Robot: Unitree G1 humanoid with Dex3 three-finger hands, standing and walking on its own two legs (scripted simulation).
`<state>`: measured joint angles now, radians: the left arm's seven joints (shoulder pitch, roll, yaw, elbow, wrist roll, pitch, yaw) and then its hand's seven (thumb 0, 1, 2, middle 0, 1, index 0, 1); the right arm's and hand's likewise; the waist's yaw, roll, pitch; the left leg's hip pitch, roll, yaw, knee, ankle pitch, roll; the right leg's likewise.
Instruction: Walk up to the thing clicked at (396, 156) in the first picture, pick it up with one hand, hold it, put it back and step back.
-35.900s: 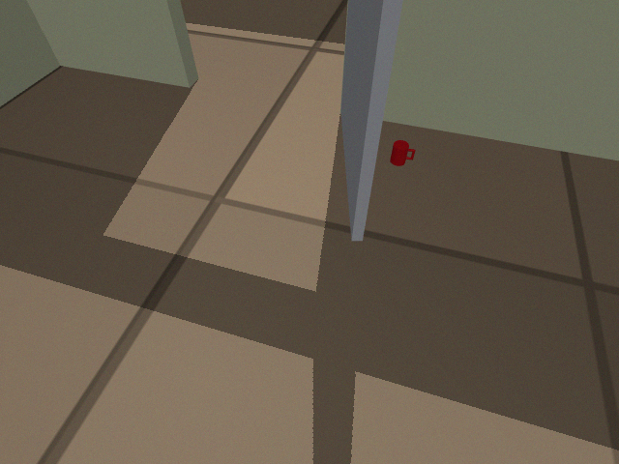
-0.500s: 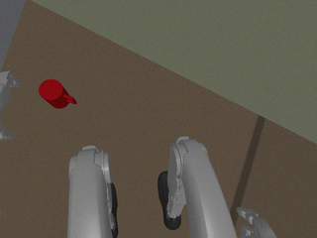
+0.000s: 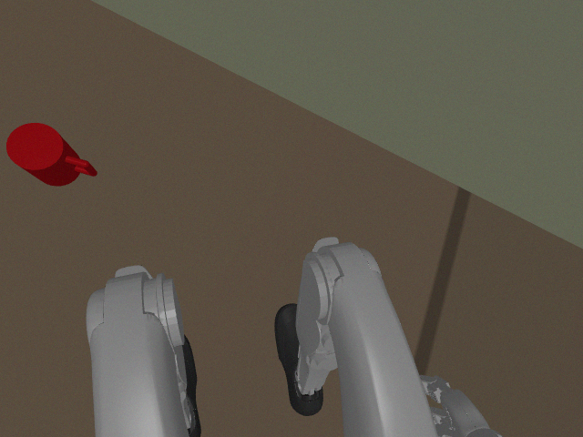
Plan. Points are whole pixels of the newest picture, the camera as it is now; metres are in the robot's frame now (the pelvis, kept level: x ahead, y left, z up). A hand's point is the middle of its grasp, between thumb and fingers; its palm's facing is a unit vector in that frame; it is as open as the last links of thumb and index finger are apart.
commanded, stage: rise first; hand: left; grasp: from above
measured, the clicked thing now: (58, 159) +0.51 +0.30 -0.30
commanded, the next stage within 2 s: approach in 1.88 s
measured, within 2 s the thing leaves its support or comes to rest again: neither
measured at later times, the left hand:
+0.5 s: hand out of the picture +0.46 +0.37 -0.17, palm faces -0.45 -0.07 -0.89, open 14.1 cm
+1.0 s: hand out of the picture +0.47 +0.35 -0.18, palm faces -0.44 -0.07 -0.89, open 14.0 cm
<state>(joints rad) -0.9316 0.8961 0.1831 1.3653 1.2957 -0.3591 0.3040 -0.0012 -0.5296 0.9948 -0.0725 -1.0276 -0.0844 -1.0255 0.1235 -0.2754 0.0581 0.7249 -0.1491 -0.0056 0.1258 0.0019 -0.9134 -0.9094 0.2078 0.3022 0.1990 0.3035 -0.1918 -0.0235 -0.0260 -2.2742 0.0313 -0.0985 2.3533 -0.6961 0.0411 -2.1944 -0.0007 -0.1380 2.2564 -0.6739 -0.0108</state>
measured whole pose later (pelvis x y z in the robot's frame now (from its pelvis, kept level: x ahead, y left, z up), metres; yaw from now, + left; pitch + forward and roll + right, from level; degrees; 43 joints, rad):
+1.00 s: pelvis +0.00 +0.00 -0.02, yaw -2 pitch +34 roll -11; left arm -1.01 0.96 0.16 1.43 1.29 -0.32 0.32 0.00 -0.54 1.01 -0.12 -1.01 -0.11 -1.03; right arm 0.15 -0.29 0.12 0.69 -0.14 -0.01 0.15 0.00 -0.92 -0.91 0.21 0.30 0.20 0.30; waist -0.25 -0.03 0.02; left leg -2.33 0.03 -0.12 2.42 -0.70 0.05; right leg -2.23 0.01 -0.16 2.29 -0.66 0.00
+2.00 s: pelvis +0.00 +0.00 -0.02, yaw -2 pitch +33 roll -11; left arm -1.01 0.98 0.14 1.40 1.28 -0.31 0.27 0.00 -0.38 0.88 -0.25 -0.90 -0.25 -0.91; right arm 0.16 -0.29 0.14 0.68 -0.13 -0.01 0.15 0.00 -0.92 -0.91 0.21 0.30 0.20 0.30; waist -0.26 -0.03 0.02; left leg -2.33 0.03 -0.13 2.41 -0.68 0.05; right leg -2.23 0.01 -0.16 2.28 -0.65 0.00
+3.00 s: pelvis +0.00 +0.00 -0.03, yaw -3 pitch +32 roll -12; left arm -1.12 1.00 0.09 1.56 1.34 -0.30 0.40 0.00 -0.47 1.05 -0.12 -1.04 -0.12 -1.05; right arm 0.14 -0.31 0.19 0.65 -0.18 -0.08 0.16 0.00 -0.91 -0.90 0.21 0.30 0.20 0.30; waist -0.33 -0.09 0.07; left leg -2.36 0.03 -0.15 2.47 -0.69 0.04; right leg -2.25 0.01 -0.18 2.33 -0.66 0.00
